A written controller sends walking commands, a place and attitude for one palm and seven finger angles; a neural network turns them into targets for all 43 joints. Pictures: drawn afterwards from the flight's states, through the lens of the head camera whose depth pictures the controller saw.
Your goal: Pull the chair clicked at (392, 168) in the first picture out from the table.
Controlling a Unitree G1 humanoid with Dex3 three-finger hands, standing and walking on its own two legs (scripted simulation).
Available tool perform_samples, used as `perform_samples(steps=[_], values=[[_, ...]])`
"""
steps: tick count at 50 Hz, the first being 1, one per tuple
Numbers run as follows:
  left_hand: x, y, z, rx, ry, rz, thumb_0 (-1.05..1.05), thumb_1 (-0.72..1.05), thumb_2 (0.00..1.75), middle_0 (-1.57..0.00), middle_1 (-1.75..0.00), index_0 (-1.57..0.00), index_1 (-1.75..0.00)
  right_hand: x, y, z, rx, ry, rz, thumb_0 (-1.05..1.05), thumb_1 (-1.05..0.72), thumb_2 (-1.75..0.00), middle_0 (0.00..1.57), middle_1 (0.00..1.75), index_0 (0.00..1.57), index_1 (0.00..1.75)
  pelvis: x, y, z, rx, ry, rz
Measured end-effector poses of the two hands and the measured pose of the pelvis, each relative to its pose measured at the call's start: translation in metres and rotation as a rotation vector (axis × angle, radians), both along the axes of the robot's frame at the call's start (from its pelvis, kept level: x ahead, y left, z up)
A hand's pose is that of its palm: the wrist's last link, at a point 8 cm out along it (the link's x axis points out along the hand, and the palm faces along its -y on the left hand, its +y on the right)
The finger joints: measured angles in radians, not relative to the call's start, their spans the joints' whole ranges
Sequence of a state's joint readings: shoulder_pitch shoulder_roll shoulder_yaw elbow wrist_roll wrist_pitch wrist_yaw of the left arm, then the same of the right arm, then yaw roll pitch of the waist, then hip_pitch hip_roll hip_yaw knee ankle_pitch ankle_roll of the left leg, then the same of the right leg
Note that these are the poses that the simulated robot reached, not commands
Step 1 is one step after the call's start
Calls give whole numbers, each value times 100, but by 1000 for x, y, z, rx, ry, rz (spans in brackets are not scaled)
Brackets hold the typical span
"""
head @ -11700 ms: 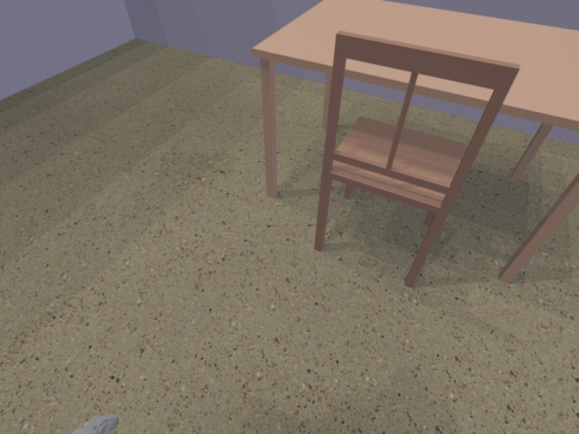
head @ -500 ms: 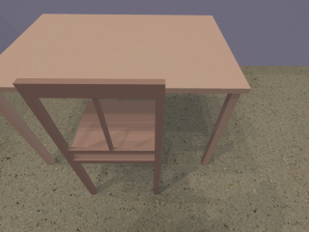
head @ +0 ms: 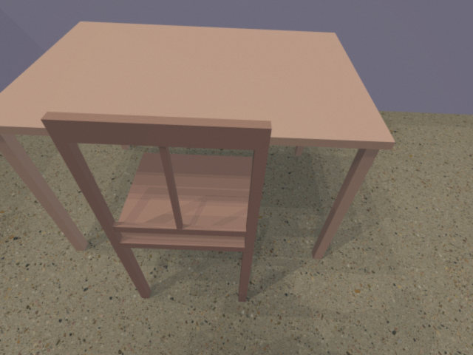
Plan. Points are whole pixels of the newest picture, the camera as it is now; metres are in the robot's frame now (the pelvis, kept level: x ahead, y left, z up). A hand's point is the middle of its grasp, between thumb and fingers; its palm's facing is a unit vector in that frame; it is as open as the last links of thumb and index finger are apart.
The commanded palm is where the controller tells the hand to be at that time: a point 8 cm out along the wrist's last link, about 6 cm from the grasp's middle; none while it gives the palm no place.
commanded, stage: look again from close up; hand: left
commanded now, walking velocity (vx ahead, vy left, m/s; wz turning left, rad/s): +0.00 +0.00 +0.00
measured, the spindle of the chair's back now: (172, 191) +0.49 +0.19 -0.07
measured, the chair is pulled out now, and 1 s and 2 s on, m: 0.00 0.00 0.00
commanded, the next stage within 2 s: shuffle to correct the standing spot in 0.44 s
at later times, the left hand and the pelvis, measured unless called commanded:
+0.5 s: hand out of the picture -0.03 +0.19 -0.17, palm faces +0.00 -0.98 -0.20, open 7.3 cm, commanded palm none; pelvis -0.01 +0.01 +0.01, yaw -1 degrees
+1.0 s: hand out of the picture +0.00 +0.14 -0.18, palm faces +0.06 -0.99 -0.16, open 7.3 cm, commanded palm none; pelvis +0.06 -0.01 +0.00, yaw -1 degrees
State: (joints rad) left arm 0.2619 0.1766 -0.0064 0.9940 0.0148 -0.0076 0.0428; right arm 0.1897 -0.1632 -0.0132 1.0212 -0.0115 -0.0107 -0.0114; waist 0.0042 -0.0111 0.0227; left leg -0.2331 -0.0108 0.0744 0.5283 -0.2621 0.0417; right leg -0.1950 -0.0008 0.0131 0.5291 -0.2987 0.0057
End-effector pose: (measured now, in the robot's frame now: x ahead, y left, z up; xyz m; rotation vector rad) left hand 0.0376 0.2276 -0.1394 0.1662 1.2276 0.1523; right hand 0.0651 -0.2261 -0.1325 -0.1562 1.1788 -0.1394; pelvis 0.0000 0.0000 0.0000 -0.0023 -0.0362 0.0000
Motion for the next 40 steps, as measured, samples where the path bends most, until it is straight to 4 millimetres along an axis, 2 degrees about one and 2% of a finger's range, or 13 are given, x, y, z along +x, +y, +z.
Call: perform_samples(steps=[5,13,19,25,32,40], values=[[-17,3,-2,-7,51,1,0,91,90,-20,-30,-20,-30,-12,3,0,-1,35,-9,0,-91,-90,20,30,20,30,-3,4,2,0,0,-5],[-50,10,-2,-8,148,12,0,91,90,-20,-30,-20,-30,-47,6,-3,-5,136,-33,0,-91,-90,20,30,20,30,-8,10,4,1,0,-8],[-64,11,-1,-10,192,17,0,91,90,-20,-30,-20,-30,-69,11,-5,5,197,-50,0,-91,-90,20,30,20,30,-10,13,5,2,1,-8],[-68,9,-1,-15,203,16,0,91,90,-20,-30,-20,-30,-80,18,-6,21,224,-63,0,-90,-90,20,30,20,30,-11,15,6,3,2,-11],[-63,3,-1,-26,196,11,0,91,90,-20,-30,-20,-30,-82,22,-8,38,226,-73,0,-90,-90,20,30,20,30,-8,14,6,8,5,-14],[-58,-11,1,-28,222,23,0,91,90,-20,-30,-20,-30,-74,10,-14,51,242,-100,0,-90,-90,20,30,20,30,9,1,4,16,24,-32]])
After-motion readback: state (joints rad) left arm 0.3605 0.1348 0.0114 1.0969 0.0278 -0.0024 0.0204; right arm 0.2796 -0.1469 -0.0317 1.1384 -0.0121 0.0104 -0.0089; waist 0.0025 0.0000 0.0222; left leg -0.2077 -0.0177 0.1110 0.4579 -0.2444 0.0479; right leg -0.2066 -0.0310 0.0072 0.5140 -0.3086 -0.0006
